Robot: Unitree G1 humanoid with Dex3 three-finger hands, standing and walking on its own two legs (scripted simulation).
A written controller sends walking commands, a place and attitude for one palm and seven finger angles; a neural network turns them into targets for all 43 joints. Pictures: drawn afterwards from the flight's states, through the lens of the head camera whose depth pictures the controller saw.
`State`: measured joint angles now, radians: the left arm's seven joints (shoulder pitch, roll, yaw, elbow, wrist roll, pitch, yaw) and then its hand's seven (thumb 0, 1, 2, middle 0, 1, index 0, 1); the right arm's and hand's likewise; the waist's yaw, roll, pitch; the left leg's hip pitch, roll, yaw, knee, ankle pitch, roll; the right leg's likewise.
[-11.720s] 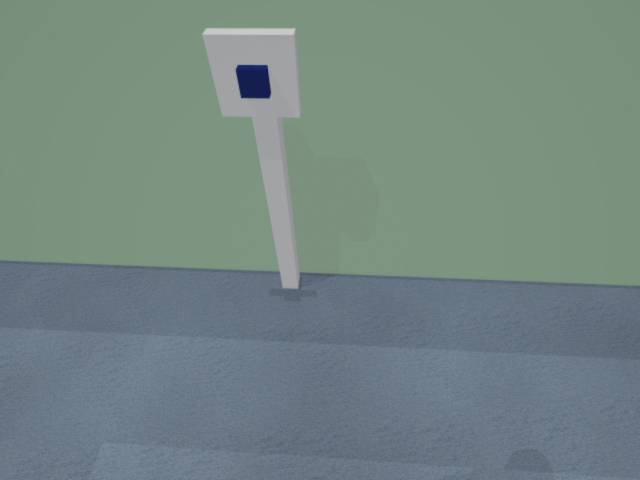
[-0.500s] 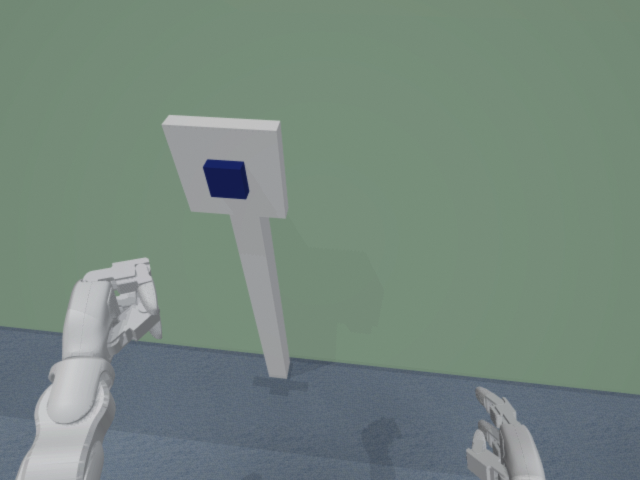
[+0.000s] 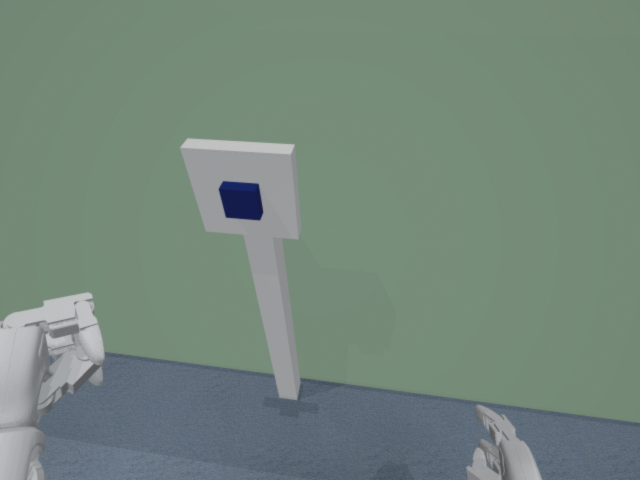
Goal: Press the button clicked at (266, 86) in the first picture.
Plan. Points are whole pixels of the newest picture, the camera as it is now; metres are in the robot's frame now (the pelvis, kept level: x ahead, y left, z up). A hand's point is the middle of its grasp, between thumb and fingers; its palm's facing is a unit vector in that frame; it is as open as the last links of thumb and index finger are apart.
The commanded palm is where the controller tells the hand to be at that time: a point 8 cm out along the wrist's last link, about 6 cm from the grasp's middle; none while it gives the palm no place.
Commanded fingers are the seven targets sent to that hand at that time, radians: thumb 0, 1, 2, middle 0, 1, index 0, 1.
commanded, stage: draw the hand back to the body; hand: left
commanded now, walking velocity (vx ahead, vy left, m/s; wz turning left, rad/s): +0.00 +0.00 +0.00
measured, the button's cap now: (242, 199) +0.52 +0.21 +0.08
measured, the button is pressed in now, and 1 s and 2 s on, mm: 0 0 0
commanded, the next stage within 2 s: step back with the hand held close in 0.26 s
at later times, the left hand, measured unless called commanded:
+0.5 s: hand (79, 360) +0.16 +0.25 +0.16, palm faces +0.43 -0.81 -0.41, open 3.1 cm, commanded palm +0.11 +0.28 +0.17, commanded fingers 0.00 0.90 0.90 -1.30 -1.50 -1.30 -1.50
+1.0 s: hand (41, 432) +0.10 +0.25 +0.15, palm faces +0.38 -0.80 -0.46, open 3.1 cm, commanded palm +0.05 +0.29 +0.17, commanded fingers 0.00 0.90 0.90 -1.30 -1.50 -1.30 -1.50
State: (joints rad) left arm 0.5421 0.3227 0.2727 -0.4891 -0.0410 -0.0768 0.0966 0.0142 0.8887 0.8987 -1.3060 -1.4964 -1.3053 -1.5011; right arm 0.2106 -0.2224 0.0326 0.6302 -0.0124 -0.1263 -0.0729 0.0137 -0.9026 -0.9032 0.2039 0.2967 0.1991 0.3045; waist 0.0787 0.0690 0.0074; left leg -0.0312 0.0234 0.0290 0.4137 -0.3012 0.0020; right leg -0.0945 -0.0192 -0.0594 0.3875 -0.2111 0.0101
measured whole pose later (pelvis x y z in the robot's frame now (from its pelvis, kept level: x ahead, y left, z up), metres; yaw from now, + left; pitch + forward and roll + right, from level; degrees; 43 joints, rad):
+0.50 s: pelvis -0.02 +0.00 +0.00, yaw +0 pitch -3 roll -1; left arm 0.51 0.32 0.33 -0.46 -0.03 -0.14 0.11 0.01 0.89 0.90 -1.31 -1.50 -1.31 -1.50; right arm 0.20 -0.21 0.04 0.61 -0.02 -0.10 -0.08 0.01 -0.90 -0.90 0.20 0.30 0.20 0.30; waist 0.04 0.06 0.01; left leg -0.12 0.03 0.03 0.45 -0.28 0.00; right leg -0.16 -0.01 -0.06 0.37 -0.16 0.01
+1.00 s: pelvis -0.09 +0.01 -0.01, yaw -1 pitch +0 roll +0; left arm 0.59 0.35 0.36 -0.56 0.00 -0.21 0.14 0.01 0.89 0.90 -1.31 -1.50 -1.31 -1.50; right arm 0.19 -0.22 0.01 0.54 0.00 -0.05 -0.08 0.01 -0.90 -0.90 0.20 0.30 0.20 0.30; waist 0.02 0.00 0.01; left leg -0.34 0.00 0.05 0.59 -0.26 0.04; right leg -0.39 -0.05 -0.03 0.52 -0.13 0.03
